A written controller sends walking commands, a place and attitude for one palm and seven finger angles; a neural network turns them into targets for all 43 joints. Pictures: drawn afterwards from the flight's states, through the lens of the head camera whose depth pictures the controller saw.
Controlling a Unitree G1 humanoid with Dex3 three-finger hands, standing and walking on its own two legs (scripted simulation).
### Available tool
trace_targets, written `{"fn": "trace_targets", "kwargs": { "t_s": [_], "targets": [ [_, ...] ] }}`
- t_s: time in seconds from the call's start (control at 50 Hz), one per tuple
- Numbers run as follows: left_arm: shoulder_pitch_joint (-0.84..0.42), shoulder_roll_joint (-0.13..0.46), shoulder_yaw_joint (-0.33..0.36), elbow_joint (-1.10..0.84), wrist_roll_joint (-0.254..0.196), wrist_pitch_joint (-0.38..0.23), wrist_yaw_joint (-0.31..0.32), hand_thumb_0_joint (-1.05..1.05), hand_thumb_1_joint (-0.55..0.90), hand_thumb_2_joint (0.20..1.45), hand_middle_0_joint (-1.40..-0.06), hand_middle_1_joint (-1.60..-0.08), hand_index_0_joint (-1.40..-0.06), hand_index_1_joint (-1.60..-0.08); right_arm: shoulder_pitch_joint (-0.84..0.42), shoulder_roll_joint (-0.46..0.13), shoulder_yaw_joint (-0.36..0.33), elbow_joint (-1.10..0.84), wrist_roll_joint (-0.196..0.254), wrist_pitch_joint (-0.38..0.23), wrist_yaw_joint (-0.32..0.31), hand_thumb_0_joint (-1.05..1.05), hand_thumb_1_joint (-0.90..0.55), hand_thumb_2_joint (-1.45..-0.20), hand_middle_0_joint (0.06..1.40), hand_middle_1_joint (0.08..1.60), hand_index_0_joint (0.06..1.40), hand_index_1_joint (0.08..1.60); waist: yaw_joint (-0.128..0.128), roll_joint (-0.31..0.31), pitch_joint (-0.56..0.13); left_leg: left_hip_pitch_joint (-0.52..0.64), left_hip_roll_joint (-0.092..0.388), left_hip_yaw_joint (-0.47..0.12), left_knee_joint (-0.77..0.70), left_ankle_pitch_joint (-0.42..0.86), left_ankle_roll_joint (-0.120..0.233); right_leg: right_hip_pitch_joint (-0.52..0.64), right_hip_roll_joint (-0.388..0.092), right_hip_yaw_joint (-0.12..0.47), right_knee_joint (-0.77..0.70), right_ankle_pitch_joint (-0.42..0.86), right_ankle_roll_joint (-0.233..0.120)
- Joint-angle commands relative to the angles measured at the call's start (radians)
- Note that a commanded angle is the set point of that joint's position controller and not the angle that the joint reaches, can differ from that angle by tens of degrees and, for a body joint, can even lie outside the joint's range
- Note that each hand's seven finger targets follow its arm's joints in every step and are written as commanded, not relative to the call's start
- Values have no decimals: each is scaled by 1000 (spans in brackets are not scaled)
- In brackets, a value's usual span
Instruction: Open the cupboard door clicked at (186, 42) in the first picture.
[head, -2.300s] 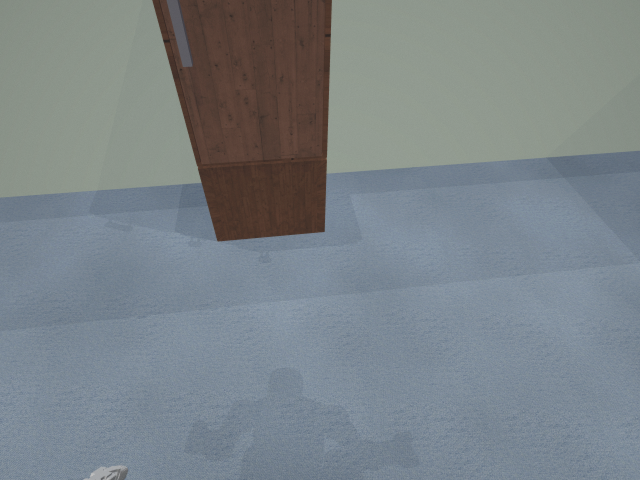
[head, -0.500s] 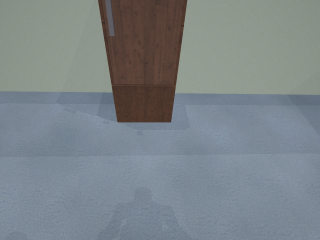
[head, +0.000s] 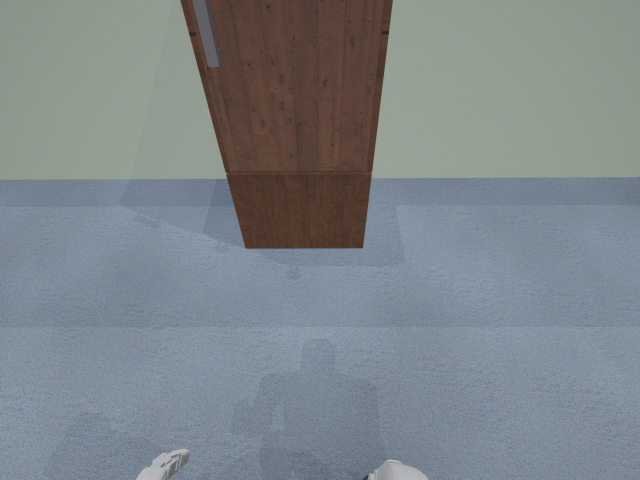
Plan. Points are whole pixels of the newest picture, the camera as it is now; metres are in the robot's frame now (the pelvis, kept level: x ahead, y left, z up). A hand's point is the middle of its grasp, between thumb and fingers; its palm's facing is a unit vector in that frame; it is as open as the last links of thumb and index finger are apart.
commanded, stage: take the last steps up to it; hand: left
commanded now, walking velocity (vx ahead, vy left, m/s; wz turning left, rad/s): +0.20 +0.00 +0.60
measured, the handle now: (207, 19) +0.98 +0.25 +0.13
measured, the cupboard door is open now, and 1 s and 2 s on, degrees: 0 0 0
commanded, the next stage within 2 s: come to a stop and stand still in 1.00 s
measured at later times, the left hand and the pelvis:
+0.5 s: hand out of the picture +0.10 +0.21 -0.16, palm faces +0.15 -0.98 -0.15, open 7.4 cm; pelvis +0.16 +0.03 +0.02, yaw +4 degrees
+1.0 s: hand (225, 332) +0.37 +0.17 -0.14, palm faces +0.06 -0.97 -0.22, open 7.3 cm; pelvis +0.33 -0.01 +0.02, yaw +1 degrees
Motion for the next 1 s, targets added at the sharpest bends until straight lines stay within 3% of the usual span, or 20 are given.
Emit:
{"fn": "trace_targets", "kwargs": {
  "t_s": [0.0, 0.04, 0.1, 0.26, 0.3, 0.32, 0.34, 0.36, 0.4, 0.46, 0.5, 0.68, 0.74, 0.76, 0.78, 0.8, 0.84, 0.88, 0.9, 0.98],
  "targets": [
    [271, 204, 43, 20, -2, 1, 35, 0, 900, 900, -200, -300, -200, -300, -103, -101, -33, -141, 1, -7, 8, 0, -900, -900, 200, 300, 200, 300, 130, -131, -76, -544, 83, -32, 620, 92, 33, 337, -402, 533, -430, -370, -138],
    [163, 102, 11, -5, 5, -4, 42, 0, 900, 900, -200, -300, -200, -300, -122, -86, -33, -142, -12, 28, 20, 0, -900, -900, 200, 300, 200, 300, 60, -118, 14, -476, 125, -28, 563, 180, 10, 101, -334, 296, -464, -312, -79],
    [141, 89, 2, -9, 9, -8, 46, 0, 900, 900, -200, -300, -200, -300, -95, -68, -29, -146, -11, 54, 27, 0, -900, -900, 200, 300, 200, 300, 10, -123, -9, -405, 122, 16, 392, 209, -22, 46, -271, 97, -451, -93, -60],
    [240, 144, 8, 42, 6, 2, 28, 0, 900, 900, -200, -300, -200, -300, -266, -95, -19, -217, -13, 23, 41, 0, -900, -900, 200, 300, 200, 300, 69, -125, -14, -285, 82, 127, -86, 242, -23, 182, -235, 102, -413, -122, -92],
    [227, 149, 12, 48, 1, 13, 26, 0, 900, 900, -200, -300, -200, -300, -210, -123, -20, -202, -13, 12, 37, 0, -900, -900, 200, 300, 200, 300, 31, -55, -24, -104, 60, 168, -230, 278, -27, 119, -194, 67, -334, -189, -66],
    [229, 129, 8, 45, -3, 19, 21, 0, 900, 900, -200, -300, -200, -300, -147, -166, -29, -181, -15, 6, 30, 0, -900, -900, 200, 300, 200, 300, 2, 38, -46, 29, 81, 128, -296, 244, -19, 50, -138, 30, -211, -214, -36],
    [226, 83, 1, 24, -7, 22, 13, 0, 900, 900, -200, -300, -200, -300, -55, -259, -52, -162, -24, 1, 19, 0, -900, -900, 200, 300, 200, 300, -41, 244, -63, 135, 261, -136, -423, 159, 52, -90, -28, -49, 39, -275, 18],
    [183, 60, -7, -15, -4, 16, 9, 0, 900, 900, -200, -300, -200, -300, 29, -330, -63, -150, -24, 5, 10, 0, -900, -900, 200, 300, 200, 300, -65, 323, -59, 167, 431, -367, -552, 181, 153, -219, 48, -41, 303, -458, 38],
    [130, 88, 4, -8, 3, 20, 13, 0, 900, 900, -200, -300, -200, -300, -34, -277, -47, -155, -17, -1, -7, 0, -900, -900, 200, 300, 200, 300, -44, 198, -37, 95, 430, -331, -554, 216, 173, -283, -16, 95, 542, -373, 23],
    [195, 53, 5, 42, 7, 33, 0, 0, 900, 900, -200, -300, -200, -300, -146, -194, -22, -176, -10, -22, -10, 0, -900, -900, 200, 300, 200, 300, 33, 91, -25, -8, 320, -79, -567, 393, 115, -191, -51, 107, 515, -181, 44],
    [225, 34, 5, 53, 7, 44, 1, 0, 900, 900, -200, -300, -200, -300, -142, -169, -28, -168, -9, -30, -14, 0, -900, -900, 200, 300, 200, 300, 50, 88, -46, -7, 300, -8, -569, 478, 125, -162, -54, 98, 459, -145, 55],
    [79, 23, 4, 5, 4, 45, -7, 0, 900, 900, -200, -300, -200, -300, -89, -197, -41, -100, -17, -13, -7, 0, -900, -900, 200, 300, 200, 300, 34, 111, 36, -46, 295, 56, -544, 386, 132, -14, -16, 22, 38, -118, 40],
    [218, 54, 18, 53, 10, 32, -6, 0, 900, 900, -200, -300, -200, -300, -116, -194, -37, -92, -16, -4, -7, 0, -900, -900, 200, 300, 200, 300, 110, 68, -13, -122, 234, 119, -336, 387, 82, 250, 46, -27, -104, -62, 16],
    [346, 113, 30, 90, 13, 20, 0, 0, 900, 900, -200, -300, -200, -300, -119, -174, -32, -94, -7, -7, -1, 0, -900, -900, 200, 300, 200, 300, 171, -37, -80, -212, 172, 181, -113, 381, 46, 428, -20, 70, -166, -89, -14],
    [454, 232, 54, 116, 14, 6, 15, 0, 900, 900, -200, -300, -200, -300, -96, -99, -17, -122, 3, -11, 10, 0, -900, -900, 200, 300, 200, 300, 192, -346, -145, -466, 49, 229, 221, 60, 0, 601, -292, 466, -305, -83, -106],
    [489, 257, 51, 118, -8, 8, 22, 0, 900, 900, -200, -300, -200, -300, -137, -137, -20, -154, 2, -4, 8, 0, -900, -900, 200, 300, 200, 300, 194, -292, -168, -532, 37, 104, 406, -89, 5, 572, -376, 627, -411, -124, -178],
    [314, 185, 34, 73, -7, 7, 32, 0, 900, 900, -200, -300, -200, -300, -208, -132, -29, -156, -4, 1, 9, 0, -900, -900, 200, 300, 200, 300, 137, -197, -49, -578, 105, 8, 506, 83, 8, 372, -335, 537, -450, -235, -167],
    [215, 110, 14, 42, -3, 3, 39, 0, 900, 900, -200, -300, -200, -300, -167, -103, -28, -126, -11, 14, 14, 0, -900, -900, 200, 300, 200, 300, 73, -73, -27, -480, 133, 11, 416, 188, -10, 235, -258, 325, -447, -96, -128],
    [192, 95, 7, 38, 0, -2, 39, 0, 900, 900, -200, -300, -200, -300, -133, -87, -23, -113, -14, 22, 15, 0, -900, -900, 200, 300, 200, 300, 46, -106, -26, -446, 130, 26, 363, 205, -22, 197, -231, 253, -446, -14, -114],
    [226, 95, 5, 61, 3, -9, 37, 0, 900, 900, -200, -300, -200, -300, -144, -62, -18, -120, -9, 33, 19, 0, -900, -900, 200, 300, 200, 300, 44, -90, -36, -395, 100, 75, 149, 231, -45, 213, -195, 170, -434, 158, -119]
  ]
}}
